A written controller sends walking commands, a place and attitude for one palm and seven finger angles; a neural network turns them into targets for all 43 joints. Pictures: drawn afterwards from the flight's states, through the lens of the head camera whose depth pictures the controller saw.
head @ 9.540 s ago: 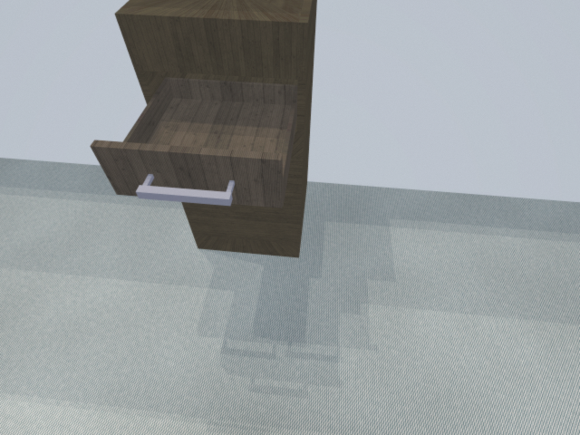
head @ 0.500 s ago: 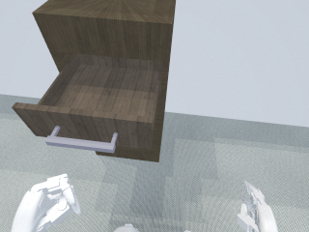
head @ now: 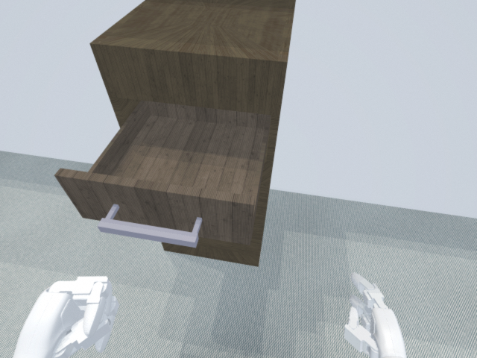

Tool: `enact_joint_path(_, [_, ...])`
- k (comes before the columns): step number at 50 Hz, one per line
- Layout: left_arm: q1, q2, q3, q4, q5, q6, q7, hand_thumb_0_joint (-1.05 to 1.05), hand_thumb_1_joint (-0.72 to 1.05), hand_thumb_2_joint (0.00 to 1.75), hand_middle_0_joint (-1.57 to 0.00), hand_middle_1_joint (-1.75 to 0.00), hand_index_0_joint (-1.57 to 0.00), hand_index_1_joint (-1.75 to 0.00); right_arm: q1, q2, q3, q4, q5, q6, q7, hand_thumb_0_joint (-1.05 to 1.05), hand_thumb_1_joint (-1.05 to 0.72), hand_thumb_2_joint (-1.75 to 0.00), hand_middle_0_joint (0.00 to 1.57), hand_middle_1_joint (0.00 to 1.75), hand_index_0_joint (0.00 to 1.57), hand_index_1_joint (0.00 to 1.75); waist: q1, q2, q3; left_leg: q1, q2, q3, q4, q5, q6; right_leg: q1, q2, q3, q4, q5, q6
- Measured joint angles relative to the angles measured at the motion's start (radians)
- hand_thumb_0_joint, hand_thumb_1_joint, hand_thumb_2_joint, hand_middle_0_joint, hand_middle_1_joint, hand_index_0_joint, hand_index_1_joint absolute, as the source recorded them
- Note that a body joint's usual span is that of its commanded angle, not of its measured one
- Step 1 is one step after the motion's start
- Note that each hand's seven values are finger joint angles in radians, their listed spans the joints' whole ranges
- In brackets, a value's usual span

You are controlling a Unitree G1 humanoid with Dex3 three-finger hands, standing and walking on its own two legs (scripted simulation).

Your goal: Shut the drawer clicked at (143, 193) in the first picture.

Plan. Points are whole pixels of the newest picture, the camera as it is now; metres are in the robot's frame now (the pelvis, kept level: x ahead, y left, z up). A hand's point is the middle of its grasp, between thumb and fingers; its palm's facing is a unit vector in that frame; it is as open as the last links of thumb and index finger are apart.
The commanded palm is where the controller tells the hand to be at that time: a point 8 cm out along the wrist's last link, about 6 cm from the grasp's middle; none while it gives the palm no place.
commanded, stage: raise the hand and make a fist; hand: left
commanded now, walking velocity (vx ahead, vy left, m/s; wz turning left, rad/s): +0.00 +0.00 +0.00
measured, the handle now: (152, 224) +0.35 +0.21 -0.01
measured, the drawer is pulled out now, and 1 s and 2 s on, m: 0.27 0.27 0.27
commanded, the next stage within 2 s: bring the fist close to the handle in 0.30 s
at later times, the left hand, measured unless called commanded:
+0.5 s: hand (107, 326) +0.14 +0.19 +0.08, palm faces +0.00 -0.99 -0.11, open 3.3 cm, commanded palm +0.11 +0.25 +0.08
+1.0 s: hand (132, 303) +0.19 +0.18 +0.03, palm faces -0.05 -1.00 -0.07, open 3.3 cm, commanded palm +0.16 +0.24 +0.03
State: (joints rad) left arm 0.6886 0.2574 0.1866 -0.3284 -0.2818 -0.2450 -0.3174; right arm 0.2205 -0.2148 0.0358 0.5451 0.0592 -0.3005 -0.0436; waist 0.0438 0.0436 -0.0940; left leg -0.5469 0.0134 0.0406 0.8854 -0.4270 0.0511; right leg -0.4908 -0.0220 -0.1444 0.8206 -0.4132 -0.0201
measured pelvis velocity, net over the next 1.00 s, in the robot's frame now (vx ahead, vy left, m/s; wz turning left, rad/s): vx -0.01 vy -0.02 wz -0.01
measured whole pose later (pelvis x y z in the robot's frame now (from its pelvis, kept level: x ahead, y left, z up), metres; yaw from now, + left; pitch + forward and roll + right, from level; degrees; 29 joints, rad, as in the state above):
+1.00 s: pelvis -0.01 -0.02 -0.02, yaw +0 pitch +10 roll -2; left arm 0.44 0.26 0.25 0.02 -0.30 -0.36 -0.38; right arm 0.23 -0.25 0.00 0.60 0.04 -0.31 -0.05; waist -0.01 0.03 -0.09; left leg -0.70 0.03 0.03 0.97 -0.44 0.03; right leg -0.66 -0.01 -0.15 0.93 -0.44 -0.05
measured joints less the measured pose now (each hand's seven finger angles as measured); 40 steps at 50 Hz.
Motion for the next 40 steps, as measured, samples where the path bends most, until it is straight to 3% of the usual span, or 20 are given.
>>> enact_joint_path(13, [-0.014,0.007,0.013,0.035,0.0,-0.013,0.019,0.02,0.89,0.9,-1.4,-1.6,-1.4,-1.6,0.021,-0.017,-0.02,0.019,0.005,-0.026,-0.008,0.01,-0.9,-0.9,0.2,0.3,0.2,0.3,-0.018,-0.007,0.008,0.014,0.008,0.003,-0.016,0.016,-0.009,0.007,0.008,0.004,-0.008,0.012,-0.011])
enact_joint_path(24, [-0.04,0.014,0.049,0.104,-0.025,-0.026,-0.02,0.02,0.89,0.9,-1.4,-1.6,-1.4,-1.6,0.013,-0.017,-0.015,0.042,0.007,-0.049,-0.016,0.01,-0.9,-0.9,0.2,0.3,0.2,0.3,-0.018,0.003,0.008,0.021,0.016,-0.004,-0.028,0.025,-0.021,0.015,0.018,-0.002,-0.021,0.019,-0.023])
enact_joint_path(40, [-0.201,0.008,0.061,0.281,-0.021,-0.09,-0.056,0.02,0.89,0.9,-1.4,-1.6,-1.4,-1.6,-0.004,-0.03,-0.025,0.061,-0.011,-0.029,-0.016,0.01,-0.9,-0.9,0.2,0.3,0.2,0.3,-0.036,-0.008,0.02,-0.082,0.02,-0.017,0.038,0.01,-0.029,-0.086,0.017,-0.014,0.051,-0.005,-0.034])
